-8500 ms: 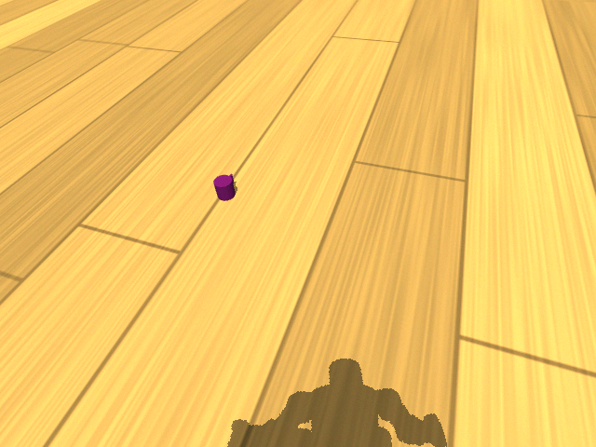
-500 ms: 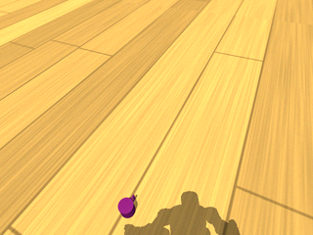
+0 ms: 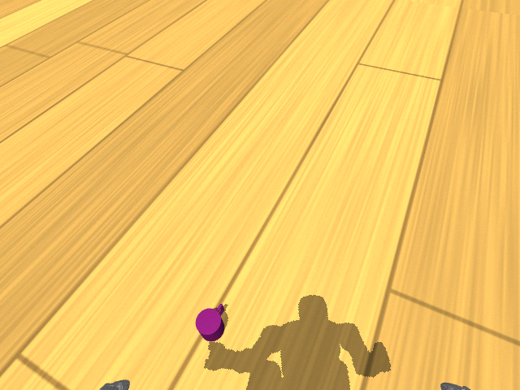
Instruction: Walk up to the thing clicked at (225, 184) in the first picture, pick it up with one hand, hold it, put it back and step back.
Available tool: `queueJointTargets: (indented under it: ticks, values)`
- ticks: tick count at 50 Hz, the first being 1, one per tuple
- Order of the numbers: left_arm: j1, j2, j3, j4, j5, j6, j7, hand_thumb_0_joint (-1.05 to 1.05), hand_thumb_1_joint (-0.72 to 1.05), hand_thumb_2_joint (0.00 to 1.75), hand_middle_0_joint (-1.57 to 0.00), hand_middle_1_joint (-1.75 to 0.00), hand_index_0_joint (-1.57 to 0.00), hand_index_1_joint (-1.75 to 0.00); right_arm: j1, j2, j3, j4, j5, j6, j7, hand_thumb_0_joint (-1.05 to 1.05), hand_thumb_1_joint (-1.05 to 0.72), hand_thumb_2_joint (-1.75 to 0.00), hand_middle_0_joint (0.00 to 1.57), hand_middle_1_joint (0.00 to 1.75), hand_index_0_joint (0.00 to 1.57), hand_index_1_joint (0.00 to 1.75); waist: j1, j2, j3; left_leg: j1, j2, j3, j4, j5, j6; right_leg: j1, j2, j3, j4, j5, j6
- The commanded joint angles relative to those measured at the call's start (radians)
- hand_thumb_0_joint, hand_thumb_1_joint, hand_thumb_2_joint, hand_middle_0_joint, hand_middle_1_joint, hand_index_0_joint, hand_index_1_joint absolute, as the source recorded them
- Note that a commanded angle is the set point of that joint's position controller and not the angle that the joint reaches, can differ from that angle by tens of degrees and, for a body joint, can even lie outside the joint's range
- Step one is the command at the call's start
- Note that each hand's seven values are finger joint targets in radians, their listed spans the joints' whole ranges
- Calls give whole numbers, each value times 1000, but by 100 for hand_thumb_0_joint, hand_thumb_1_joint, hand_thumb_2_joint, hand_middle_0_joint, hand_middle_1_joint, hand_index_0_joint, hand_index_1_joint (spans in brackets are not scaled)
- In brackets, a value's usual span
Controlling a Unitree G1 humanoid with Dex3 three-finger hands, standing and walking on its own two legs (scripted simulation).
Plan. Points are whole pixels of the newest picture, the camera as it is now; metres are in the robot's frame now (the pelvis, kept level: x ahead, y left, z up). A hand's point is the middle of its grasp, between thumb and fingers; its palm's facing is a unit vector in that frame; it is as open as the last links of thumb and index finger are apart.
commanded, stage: rise first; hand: left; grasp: from above
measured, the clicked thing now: (213, 320) +0.45 +0.23 -0.73
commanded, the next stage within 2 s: none
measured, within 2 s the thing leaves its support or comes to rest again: neither
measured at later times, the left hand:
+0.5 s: hand out of the picture +0.14 +0.26 -0.21, palm faces -0.11 -0.90 -0.43, open 13.8 cm
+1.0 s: hand out of the picture +0.15 +0.28 -0.29, palm faces -0.31 -0.77 -0.56, open 14.0 cm
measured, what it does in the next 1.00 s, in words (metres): lowers itself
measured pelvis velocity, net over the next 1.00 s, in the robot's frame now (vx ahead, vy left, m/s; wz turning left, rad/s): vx -0.03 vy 0.00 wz -0.02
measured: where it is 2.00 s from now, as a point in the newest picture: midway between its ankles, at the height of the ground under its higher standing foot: outside the picture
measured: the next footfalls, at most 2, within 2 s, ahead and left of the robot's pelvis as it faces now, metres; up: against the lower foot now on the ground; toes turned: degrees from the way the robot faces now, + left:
none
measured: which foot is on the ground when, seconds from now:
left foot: down 0.00-1.00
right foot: down 0.00-1.00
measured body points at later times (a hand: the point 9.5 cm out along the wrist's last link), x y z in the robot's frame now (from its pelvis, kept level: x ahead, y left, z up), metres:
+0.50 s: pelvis -0.01 +0.01 -0.07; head +0.08 +0.02 +0.38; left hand +0.15 +0.31 -0.18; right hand +0.13 -0.26 -0.17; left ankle +0.01 +0.12 -0.74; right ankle -0.01 -0.13 -0.74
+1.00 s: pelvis -0.03 +0.00 -0.15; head +0.11 +0.02 +0.28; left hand +0.16 +0.32 -0.25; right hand +0.16 -0.25 -0.24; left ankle +0.01 +0.12 -0.74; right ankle -0.01 -0.13 -0.74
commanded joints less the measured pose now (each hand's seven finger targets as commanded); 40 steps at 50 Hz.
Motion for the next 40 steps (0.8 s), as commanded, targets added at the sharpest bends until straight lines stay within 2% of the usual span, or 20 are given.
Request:
queueJointTargets:
  ticks: [1,2,4,7,9,12,15,16,18,21,22,24,27,29,30,33,35,38,39,40]
  values:
    - [-140,268,137,-9,71,-17,-19,0,26,97,-4,-94,-7,-94,77,-128,-78,-159,-11,-33,-14,0,-94,-91,20,30,20,30,-12,-7,-209,-67,-33,23,97,92,16,-118,34,16,90,122,-37]
    - [-72,239,146,-24,89,-8,-31,0,18,99,0,-102,-4,-102,88,-119,-89,-181,-22,-36,-5,0,-95,-91,20,30,20,30,16,24,-258,-90,-35,21,127,111,10,-120,33,18,125,129,-41]
    - [-22,228,153,-78,111,18,-31,0,4,100,0,-110,-4,-106,79,-110,-93,-243,-18,-40,0,0,-95,-91,20,30,20,30,34,61,-298,-93,-39,20,142,136,2,-111,39,17,149,134,-46]
    - [-5,182,130,-147,130,85,-18,0,-20,100,-3,-109,-5,-107,57,-95,-91,-304,-9,-42,5,0,-93,-91,20,30,20,30,17,44,-266,-140,-38,16,149,107,3,-147,44,13,147,101,-44]
    - [-35,219,153,-210,139,113,-5,0,-36,102,-4,-106,-4,-106,36,-93,-93,-337,-9,-50,7,0,-90,-90,20,30,20,30,20,24,-252,-185,-30,10,184,84,4,-195,48,6,178,64,-41]
    - [-11,178,138,-239,155,141,-1,0,-51,100,-6,-107,-6,-107,48,-86,-93,-369,-13,-64,13,0,-89,-90,20,30,20,30,-5,11,-249,-244,-23,8,251,31,7,-279,52,6,244,11,-38]
    - [-40,196,159,-356,169,130,6,0,-54,100,-6,-108,-6,-107,62,-74,-98,-387,-21,-91,13,0,-88,-89,20,30,20,30,-8,41,-291,-304,-17,0,335,10,7,-357,49,10,332,-8,-36]
    - [-7,204,174,-363,178,129,9,0,-56,100,-6,-108,-6,-108,66,-77,-101,-397,-22,-99,12,0,-88,-89,20,30,20,30,-6,35,-318,-307,-12,-5,352,10,7,-365,50,7,358,-11,-38]
    - [-3,181,153,-458,182,126,4,0,-55,100,-6,-108,-5,-109,70,-69,-102,-412,-26,-112,8,0,-87,-89,20,30,20,30,-19,56,-352,-326,-8,-9,396,29,8,-409,49,13,405,8,-37]
    - [59,183,159,-519,191,143,1,0,-55,99,-6,-109,-6,-109,69,-73,-106,-424,-29,-128,0,0,-87,-89,20,30,20,30,-22,67,-379,-341,1,-23,433,36,4,-458,50,9,451,-1,-37]
    - [85,197,173,-539,196,151,0,0,-54,99,-5,-109,-5,-109,65,-71,-107,-427,-30,-131,-1,0,-87,-89,20,30,20,30,-9,71,-374,-359,0,-23,445,39,4,-460,49,9,464,-1,-37]
    - [117,182,156,-576,204,171,-4,0,-55,99,-6,-109,-6,-109,62,-67,-104,-437,-30,-138,-5,0,-88,-89,20,30,20,30,-25,52,-393,-375,1,-24,477,43,9,-479,48,13,479,7,-34]
    - [151,185,159,-644,213,195,-5,0,-55,98,-6,-110,-6,-109,48,-64,-100,-453,-32,-149,-9,0,-89,-90,20,30,20,30,-21,67,-386,-419,-1,-23,507,15,9,-509,46,15,504,-12,-34]
    - [190,191,168,-655,227,210,-5,0,-54,97,-5,-110,-6,-109,45,-63,-102,-459,-35,-156,-9,0,-88,-90,20,30,20,30,-20,70,-390,-443,-1,-23,531,8,11,-530,47,14,523,-16,-35]
    - [182,178,152,-678,226,213,-7,0,-53,96,-5,-111,-7,-109,40,-60,-98,-467,-35,-159,-10,0,-89,-90,20,30,20,30,-28,60,-399,-450,2,-29,542,21,10,-546,48,11,540,-14,-35]
    - [225,193,173,-705,243,224,-2,0,-53,96,-5,-110,-6,-109,42,-57,-98,-475,-37,-168,-10,0,-87,-89,20,30,20,30,-20,63,-428,-476,0,-26,586,46,14,-562,46,13,574,13,-36]
    - [225,170,149,-741,248,225,-4,0,-52,95,-5,-111,-6,-109,31,-54,-96,-489,-38,-174,-7,0,-87,-89,20,30,20,30,-29,76,-434,-490,3,-34,613,66,11,-605,49,11,607,9,-37]
    - [272,183,165,-735,269,226,0,0,-51,95,-4,-111,-5,-109,40,-57,-100,-486,-39,-180,-2,0,-86,-89,20,30,20,30,-18,78,-447,-526,2,-39,645,53,11,-646,49,9,647,-8,-39]
    - [245,194,164,-791,274,219,0,0,-51,96,-4,-110,-5,-109,19,-52,-97,-504,-38,-183,0,0,-85,-89,20,30,20,30,-11,85,-457,-549,-2,-38,660,24,12,-653,46,12,659,-25,-39]
    - [239,192,165,-779,273,217,2,0,-51,95,-4,-111,-5,-110,25,-55,-100,-499,-39,-184,1,0,-85,-89,20,30,20,30,-28,79,-454,-571,-1,-36,673,11,13,-666,47,14,667,-25,-38]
